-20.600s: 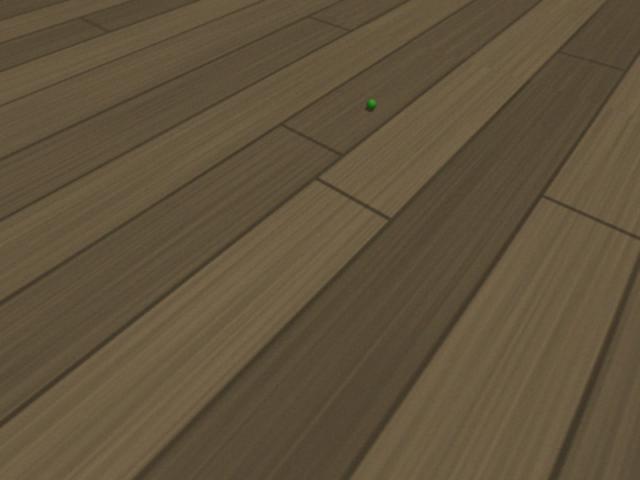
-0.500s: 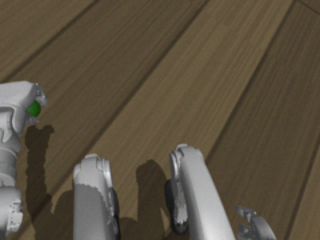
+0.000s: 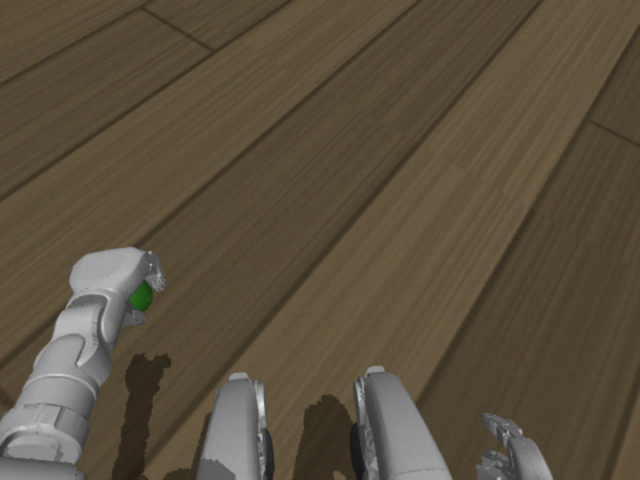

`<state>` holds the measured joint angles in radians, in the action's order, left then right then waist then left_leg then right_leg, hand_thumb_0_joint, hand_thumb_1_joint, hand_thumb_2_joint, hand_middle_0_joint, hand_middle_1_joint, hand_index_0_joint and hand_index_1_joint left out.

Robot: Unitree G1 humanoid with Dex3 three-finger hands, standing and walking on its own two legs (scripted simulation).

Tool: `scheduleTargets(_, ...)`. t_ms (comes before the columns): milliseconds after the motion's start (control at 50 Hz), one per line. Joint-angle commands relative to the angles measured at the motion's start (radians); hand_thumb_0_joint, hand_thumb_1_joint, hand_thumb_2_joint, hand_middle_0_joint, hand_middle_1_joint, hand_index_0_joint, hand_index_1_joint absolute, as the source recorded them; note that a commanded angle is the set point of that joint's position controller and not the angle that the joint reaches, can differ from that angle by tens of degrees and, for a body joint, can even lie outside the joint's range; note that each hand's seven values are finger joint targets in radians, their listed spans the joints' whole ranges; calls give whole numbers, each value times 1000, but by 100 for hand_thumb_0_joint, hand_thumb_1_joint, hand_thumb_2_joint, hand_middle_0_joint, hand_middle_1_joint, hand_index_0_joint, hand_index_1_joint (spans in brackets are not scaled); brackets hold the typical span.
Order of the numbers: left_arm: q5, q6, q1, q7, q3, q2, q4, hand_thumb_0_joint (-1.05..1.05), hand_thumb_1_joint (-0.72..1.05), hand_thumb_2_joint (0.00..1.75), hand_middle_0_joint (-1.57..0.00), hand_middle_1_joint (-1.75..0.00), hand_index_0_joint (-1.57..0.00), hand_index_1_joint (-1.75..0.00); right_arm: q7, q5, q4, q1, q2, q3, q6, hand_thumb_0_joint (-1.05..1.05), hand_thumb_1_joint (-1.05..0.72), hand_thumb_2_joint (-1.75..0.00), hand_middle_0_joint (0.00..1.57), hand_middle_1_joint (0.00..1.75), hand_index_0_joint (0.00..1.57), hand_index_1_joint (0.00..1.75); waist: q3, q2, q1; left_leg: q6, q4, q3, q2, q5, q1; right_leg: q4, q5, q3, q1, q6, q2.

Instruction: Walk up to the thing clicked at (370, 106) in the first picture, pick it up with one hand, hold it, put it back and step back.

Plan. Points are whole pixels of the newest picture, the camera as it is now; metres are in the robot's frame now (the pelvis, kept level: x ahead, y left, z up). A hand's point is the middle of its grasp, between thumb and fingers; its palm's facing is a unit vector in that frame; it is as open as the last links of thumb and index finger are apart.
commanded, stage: lift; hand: left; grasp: from above
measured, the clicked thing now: (132, 296) +0.39 +0.26 -0.11
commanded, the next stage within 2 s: hold in 0.62 s
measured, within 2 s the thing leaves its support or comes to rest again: neither
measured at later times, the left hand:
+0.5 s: hand (110, 266) +0.37 +0.23 +0.04, palm faces -0.45 -0.09 -0.89, open 6.9 cm
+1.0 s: hand (94, 228) +0.38 +0.23 +0.09, palm faces -0.46 -0.07 -0.89, open 6.8 cm
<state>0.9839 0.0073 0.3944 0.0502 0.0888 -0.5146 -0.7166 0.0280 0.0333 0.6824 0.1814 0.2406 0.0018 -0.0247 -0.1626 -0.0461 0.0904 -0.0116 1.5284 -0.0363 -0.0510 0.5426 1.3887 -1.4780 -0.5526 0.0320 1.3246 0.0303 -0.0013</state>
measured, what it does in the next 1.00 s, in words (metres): rises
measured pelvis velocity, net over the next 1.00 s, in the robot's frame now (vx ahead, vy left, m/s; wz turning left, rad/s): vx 0.07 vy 0.00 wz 0.00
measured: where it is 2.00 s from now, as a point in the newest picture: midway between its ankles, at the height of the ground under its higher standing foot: outside the picture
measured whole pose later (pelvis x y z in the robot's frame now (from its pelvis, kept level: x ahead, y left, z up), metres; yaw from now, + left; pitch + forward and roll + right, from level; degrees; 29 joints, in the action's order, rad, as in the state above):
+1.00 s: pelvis +0.07 +0.00 +0.16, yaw +0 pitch +7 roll -1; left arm 1.00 -0.02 0.32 0.08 0.20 -0.38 -0.82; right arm 0.04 0.04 0.74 0.25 0.25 0.05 -0.01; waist -0.07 -0.03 0.04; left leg -0.01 0.69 0.05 -0.03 0.33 0.49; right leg -0.67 -0.34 -0.02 0.46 0.03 -0.02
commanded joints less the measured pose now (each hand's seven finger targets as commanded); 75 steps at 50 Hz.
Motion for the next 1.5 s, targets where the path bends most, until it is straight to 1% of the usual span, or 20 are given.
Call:
scheduleTargets(0, 5, 0, 292, 63, -59, -182, 157, 0, 79, 45, -94, -77, -107, -64, 32, 6, -60, 64, 165, 65, 54, 0, -90, -90, 20, 30, 20, 30, -348, -75, 11, -1, -388, -42, 21, 18, -470, 319, 47, 0, -258, -48, 41)
scheduleTargets(60, 10, 3, 300, 83, -55, -186, 126, 0, 76, 41, -91, -77, -105, -63, 38, 7, -53, 66, 158, 67, 71, 0, -90, -90, 20, 30, 20, 30, -318, -65, 0, -2, -442, -20, 31, 0, -514, 404, 45, -18, -338, -49, 40)
scheduleTargets(160, 22, -1, 317, 116, -22, -136, 71, 0, 73, 42, -89, -77, -102, -64, 42, 4, -30, 90, 152, 70, 88, 0, -90, -90, 20, 30, 20, 30, -311, -60, 2, 3, -518, 1, 39, -109, -627, 501, 133, -26, -459, -46, 42)
scheduleTargets(220, 30, -9, 313, 138, -36, -149, 42, 0, 74, 43, -91, -77, -104, -64, 42, 2, -23, 94, 157, 75, 90, 0, -90, -90, 20, 30, 20, 30, -301, -55, -14, 5, -575, 5, 38, -140, -695, 553, 159, -23, -515, -45, 42)
scheduleTargets(260, 21, -13, 323, 141, -12, -121, 39, 0, 75, 44, -92, -76, -105, -63, 40, 2, -26, 90, 153, 73, 92, 0, -90, -90, 20, 30, 20, 30, -264, -44, -15, 4, -616, 11, 42, -147, -715, 595, 168, -25, -558, -43, 41)
scheduleTargets(400, 16, -29, 291, 149, -13, -116, 21, 0, 74, 42, -94, -71, -105, -59, 34, 1, -25, 96, 155, 80, 88, 0, -90, -90, 20, 30, 20, 30, -252, -32, -34, 11, -710, 24, 47, -246, -845, 692, 251, -30, -676, -40, 37)
scheduleTargets(440, 12, -32, 306, 144, 7, -88, 25, 0, 72, 41, -91, -72, -103, -60, 34, 0, -22, 103, 150, 80, 86, 0, -90, -90, 20, 30, 20, 30, -251, -28, -25, 13, -729, 18, 44, -297, -874, 711, 297, -34, -704, -40, 39)
scheduleTargets(480, 16, -36, 291, 144, -8, -112, 20, 0, 71, 39, -91, -72, -103, -59, 35, 0, -20, 108, 155, 81, 82, 0, -90, -90, 20, 30, 20, 30, -245, 2, -28, 7, -742, 27, 50, -334, -891, 739, 339, -40, -751, -35, 35)
scheduleTargets(500, 14, -36, 300, 141, 8, -93, 29, 0, 71, 39, -90, -72, -103, -59, 34, 1, -23, 105, 151, 81, 80, 0, -90, -90, 20, 30, 20, 30, -250, -2, -29, 6, -752, 31, 52, -355, -908, 747, 365, -43, -766, -34, 33)
scheduleTargets(580, 7, -38, 295, 132, 12, -79, 31, 0, 74, 42, -94, -72, -106, -59, 32, 0, -19, 104, 155, 87, 77, 0, -90, -90, 20, 30, 20, 30, -226, -17, -21, 12, -805, 37, 50, -363, -970, 794, 361, -37, -787, -38, 35)
scheduleTargets(660, 11, -35, 265, 124, 18, -78, 38, 0, 76, 45, -95, -73, -107, -61, 29, 4, -32, 84, 152, 87, 71, 0, -90, -90, 20, 30, 20, 30, -189, -11, -44, 12, -850, 44, 55, -366, -995, 834, 361, -36, -827, -38, 34)
scheduleTargets(680, 9, -33, 275, 123, 17, -75, 46, 0, 76, 43, -94, -75, -107, -61, 28, 3, -32, 83, 157, 90, 70, 0, -90, -90, 20, 30, 20, 30, -192, -12, -38, 14, -859, 44, 54, -367, -1013, 841, 358, -34, -829, -39, 36)
scheduleTargets(800, 27, -32, 278, 107, 16, -93, 69, 0, 73, 41, -93, -69, -105, -56, 27, 8, -33, 74, 161, 94, 63, 0, -90, -90, 20, 30, 20, 30, -195, 5, -49, 13, -893, 48, 56, -449, -1064, 870, 431, -36, -891, -38, 37)
scheduleTargets(820, 22, -33, 282, 101, 31, -70, 73, 0, 73, 41, -93, -68, -105, -56, 26, 9, -31, 78, 158, 94, 62, 0, -90, -90, 20, 30, 20, 30, -194, -5, -41, 15, -898, 51, 55, -461, -1082, 874, 439, -36, -889, -39, 37)
scheduleTargets(960, 21, -29, 255, 72, 32, -67, 98, 0, 73, 41, -93, -69, -105, -57, 20, 10, -50, 71, 162, 99, 50, 0, -90, -90, 20, 30, 20, 30, -198, 11, -54, 11, -920, 55, 52, -564, -1143, 897, 520, -32, -940, -38, 40)
scheduleTargets(1040, 23, -28, 261, 59, 29, -70, 130, 0, 73, 42, -93, -69, -105, -57, 17, 11, -59, 61, 161, 100, 41, 0, -90, -90, 20, 30, 20, 30, -186, 7, -60, 10, -933, 67, 56, -580, -1151, 910, 548, -34, -973, -35, 39)
scheduleTargets(1060, 23, -25, 269, 56, 26, -74, 139, 0, 74, 42, -94, -68, -105, -56, 16, 11, -62, 69, 165, 103, 40, 0, -90, -90, 20, 30, 20, 30, -194, 8, -50, 10, -936, 64, 55, -585, -1159, 912, 550, -33, -983, -35, 39)
scheduleTargets(1100, 24, -28, 242, 48, 20, -80, 141, 0, 76, 42, -95, -69, -107, -57, 15, 13, -69, 58, 166, 103, 34, 0, -90, -90, 20, 30, 20, 30, -184, -3, -67, 11, -947, 66, 54, -601, -1166, 917, 557, -32, -984, -37, 40)
scheduleTargets(1120, 26, -25, 248, 42, 28, -72, 142, 0, 75, 43, -95, -68, -106, -56, 14, 13, -73, 62, 165, 102, 32, 0, -90, -90, 20, 30, 20, 30, -180, -9, -58, 11, -949, 67, 52, -603, -1169, 920, 553, -30, -988, -38, 41)
scheduleTargets(1480, 20, -29, 206, 1, 20, -76, 221, 0, 76, 46, -94, -74, -106, -61, 15, 21, -118, -1, 159, 91, 3, 0, -90, -90, 20, 30, 20, 30, -129, 17, -81, -1, -1032, 79, 59, -513, -1207, 996, 494, -39, -1049, -34, 31)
